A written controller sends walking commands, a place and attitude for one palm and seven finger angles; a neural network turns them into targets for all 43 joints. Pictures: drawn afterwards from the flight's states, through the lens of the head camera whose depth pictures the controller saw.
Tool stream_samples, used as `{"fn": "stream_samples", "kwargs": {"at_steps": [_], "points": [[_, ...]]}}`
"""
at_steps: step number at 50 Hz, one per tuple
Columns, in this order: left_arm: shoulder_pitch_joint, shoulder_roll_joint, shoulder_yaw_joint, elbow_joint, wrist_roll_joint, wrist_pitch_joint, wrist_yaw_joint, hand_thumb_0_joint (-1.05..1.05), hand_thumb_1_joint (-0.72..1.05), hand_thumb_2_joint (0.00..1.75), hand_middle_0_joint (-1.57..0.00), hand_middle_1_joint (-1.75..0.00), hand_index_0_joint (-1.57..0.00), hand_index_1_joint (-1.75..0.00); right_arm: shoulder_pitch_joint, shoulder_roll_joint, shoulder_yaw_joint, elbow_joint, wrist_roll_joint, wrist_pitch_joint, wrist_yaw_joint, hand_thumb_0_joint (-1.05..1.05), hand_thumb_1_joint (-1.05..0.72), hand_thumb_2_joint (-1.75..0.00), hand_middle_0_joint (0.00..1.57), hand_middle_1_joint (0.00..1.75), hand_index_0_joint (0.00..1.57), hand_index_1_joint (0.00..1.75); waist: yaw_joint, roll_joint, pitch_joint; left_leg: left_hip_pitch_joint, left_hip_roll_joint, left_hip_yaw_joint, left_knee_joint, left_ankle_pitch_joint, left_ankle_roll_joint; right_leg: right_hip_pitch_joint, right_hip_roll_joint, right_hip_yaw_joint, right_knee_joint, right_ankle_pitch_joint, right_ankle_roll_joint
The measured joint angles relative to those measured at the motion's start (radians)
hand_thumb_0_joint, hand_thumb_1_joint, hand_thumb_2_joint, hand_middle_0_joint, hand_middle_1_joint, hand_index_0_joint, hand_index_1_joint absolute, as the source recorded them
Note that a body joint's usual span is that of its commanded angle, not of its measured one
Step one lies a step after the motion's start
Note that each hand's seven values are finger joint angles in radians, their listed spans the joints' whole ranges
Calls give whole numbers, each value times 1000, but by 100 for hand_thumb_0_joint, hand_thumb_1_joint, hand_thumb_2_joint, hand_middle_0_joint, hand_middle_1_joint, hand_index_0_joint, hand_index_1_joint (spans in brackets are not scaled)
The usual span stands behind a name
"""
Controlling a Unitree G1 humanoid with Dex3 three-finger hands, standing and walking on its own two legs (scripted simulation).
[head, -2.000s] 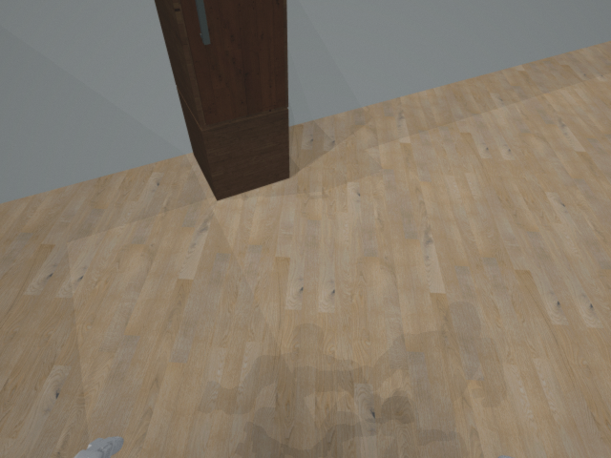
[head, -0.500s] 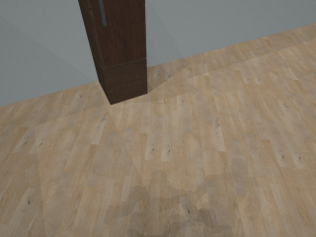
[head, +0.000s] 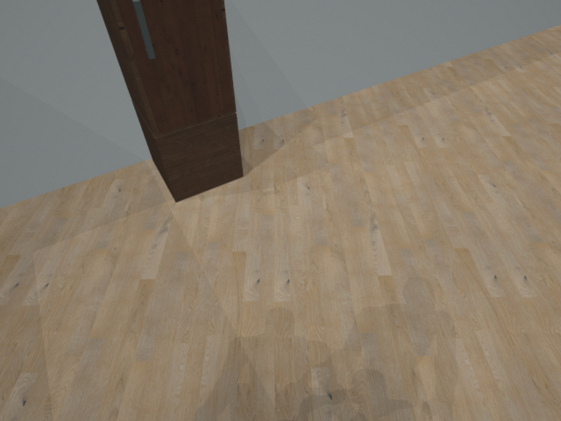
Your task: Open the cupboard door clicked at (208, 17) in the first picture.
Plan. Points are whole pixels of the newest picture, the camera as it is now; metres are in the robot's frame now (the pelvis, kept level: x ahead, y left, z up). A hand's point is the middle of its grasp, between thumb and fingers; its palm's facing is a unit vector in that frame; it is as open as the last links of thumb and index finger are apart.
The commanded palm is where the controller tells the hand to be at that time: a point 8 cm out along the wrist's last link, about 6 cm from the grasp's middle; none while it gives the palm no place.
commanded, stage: walk to a spot facing it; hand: left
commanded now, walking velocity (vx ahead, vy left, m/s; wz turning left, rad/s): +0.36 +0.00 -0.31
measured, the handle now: (142, 28) +1.21 +0.54 +0.07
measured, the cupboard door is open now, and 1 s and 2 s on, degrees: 0 0 0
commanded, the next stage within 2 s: turn to face it in 1.32 s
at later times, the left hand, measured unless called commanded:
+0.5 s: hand (153, 381) +0.22 +0.25 -0.17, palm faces -0.11 -0.98 -0.17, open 7.4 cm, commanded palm none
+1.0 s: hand (262, 233) +0.56 +0.09 -0.16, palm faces -0.37 -0.92 -0.14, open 7.4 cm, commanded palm none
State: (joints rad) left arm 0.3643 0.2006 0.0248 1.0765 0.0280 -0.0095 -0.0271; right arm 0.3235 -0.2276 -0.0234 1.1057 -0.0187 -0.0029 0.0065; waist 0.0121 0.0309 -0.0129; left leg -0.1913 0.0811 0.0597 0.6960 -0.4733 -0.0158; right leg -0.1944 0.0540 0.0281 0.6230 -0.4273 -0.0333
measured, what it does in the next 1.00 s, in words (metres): walks ahead, turning right: left foot, then right foot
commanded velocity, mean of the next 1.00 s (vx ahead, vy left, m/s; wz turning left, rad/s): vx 0.37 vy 0.00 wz -0.28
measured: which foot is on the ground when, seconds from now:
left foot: up 0.00-0.30, down 0.32-0.92, up 0.94-1.00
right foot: down 0.00-0.32, up 0.34-0.90, down 0.92-1.00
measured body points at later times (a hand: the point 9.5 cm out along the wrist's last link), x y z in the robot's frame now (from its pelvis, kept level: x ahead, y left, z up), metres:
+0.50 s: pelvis +0.20 +0.06 +0.01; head +0.21 +0.09 +0.46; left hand +0.23 +0.30 -0.15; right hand +0.23 -0.18 -0.12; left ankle +0.22 +0.12 -0.72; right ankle +0.12 -0.06 -0.62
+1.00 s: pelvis +0.41 -0.03 +0.00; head +0.43 -0.03 +0.45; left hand +0.58 +0.14 -0.15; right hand +0.22 -0.15 -0.15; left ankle +0.29 +0.13 -0.62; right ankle +0.44 -0.10 -0.72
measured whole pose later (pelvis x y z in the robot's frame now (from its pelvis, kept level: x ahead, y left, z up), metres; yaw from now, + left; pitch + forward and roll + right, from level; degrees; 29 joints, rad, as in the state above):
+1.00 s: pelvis +0.41 -0.03 +0.00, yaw -22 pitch -1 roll +0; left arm 0.14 0.15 0.05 0.99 0.02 -0.05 -0.01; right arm 0.49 -0.09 -0.02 1.18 -0.01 -0.02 0.00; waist -0.04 -0.01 0.09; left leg -0.22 0.10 0.15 1.20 -0.45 0.00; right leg -0.36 0.02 -0.16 0.64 -0.26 -0.12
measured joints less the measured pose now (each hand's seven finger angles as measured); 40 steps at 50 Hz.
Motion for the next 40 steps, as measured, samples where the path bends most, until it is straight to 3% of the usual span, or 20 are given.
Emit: {"fn": "stream_samples", "kwargs": {"at_steps": [3,5,8,12,14,16,18,20,23,25,31,36,40], "points": [[46,-26,4,-5,-3,-38,23,0,91,90,-20,-30,-20,-30,-4,16,0,17,-3,14,1,1,-90,-90,21,30,20,30,32,-19,14,-129,-23,0,287,-47,5,42,-2,13,-49,1,-11],[86,-43,2,3,0,-46,34,0,91,90,-21,-30,-20,-30,-34,22,-4,5,-3,12,4,1,-90,-90,20,30,20,30,48,-33,25,-210,-28,13,372,-31,3,83,-6,39,-109,18,-12],[139,-67,-3,36,5,-41,39,0,91,90,-21,-30,-20,-30,-102,28,-12,-42,0,4,12,1,-90,-90,20,30,20,30,50,-44,37,-310,-17,23,337,39,-5,142,-12,74,-196,39,-2],[172,-80,-3,77,4,-31,39,0,91,90,-21,-30,-20,-30,-197,44,-15,-109,9,-18,23,1,-91,-90,20,30,20,30,45,-52,57,-356,-7,26,142,163,0,213,-22,106,-265,31,20],[176,-74,4,88,0,-30,39,0,90,90,-21,-30,-20,-30,-229,55,-12,-134,11,-36,22,1,-91,-90,20,30,19,30,43,-60,66,-324,-19,37,25,227,11,241,-30,115,-255,-4,32],[176,-65,14,95,-6,-29,39,0,90,90,-21,-30,-20,-30,-245,65,-8,-150,8,-63,14,0,-90,-90,20,30,20,30,35,-67,70,-269,-32,48,-48,268,37,218,-30,119,-123,-72,30],[142,-50,25,94,-13,-16,38,1,90,90,-21,-30,-20,-30,-245,80,-5,-155,1,-79,7,0,-90,-90,20,30,20,30,38,-82,76,-250,-32,80,10,213,71,97,-30,98,208,-98,6],[102,-34,33,79,-9,-10,39,1,91,90,-21,-30,-20,-30,-220,93,-2,-144,-1,-77,1,0,-90,-90,20,30,20,30,39,-85,65,-188,-29,112,-14,179,84,-31,-36,54,476,-41,-8],[25,-6,46,35,2,-7,30,1,91,90,-20,-30,-20,-30,-154,108,0,-112,-3,-79,-9,0,-90,-90,20,30,20,30,32,-84,43,-86,-38,141,-120,191,84,-188,-77,-23,618,73,-6],[-21,3,53,-5,5,-5,27,1,91,90,-20,-30,-19,-30,-111,99,-28,-103,9,-92,-29,-2,-94,-90,21,30,20,30,24,-83,28,-31,-49,161,-188,199,88,-273,-99,-38,617,130,1],[-142,12,66,-78,11,13,14,0,91,90,-20,-30,-19,-30,12,58,-29,-45,2,-91,-30,-2,-95,-90,20,30,20,30,0,-86,6,98,-84,211,-321,191,89,-433,-145,-39,534,277,26],[-211,-4,54,-95,10,28,1,0,91,90,-20,-30,-19,-30,104,67,-18,-1,-3,-85,-30,-1,-93,-90,20,30,19,30,-32,-68,33,195,-88,239,-373,150,75,-432,-160,-80,326,316,28],[-255,-24,40,-95,7,33,-4,0,91,90,-20,-30,-19,-30,162,87,-6,24,-10,-78,-29,0,-92,-90,20,30,19,30,-69,-51,67,262,-77,263,-386,100,50,-384,-140,-129,156,286,5]]}}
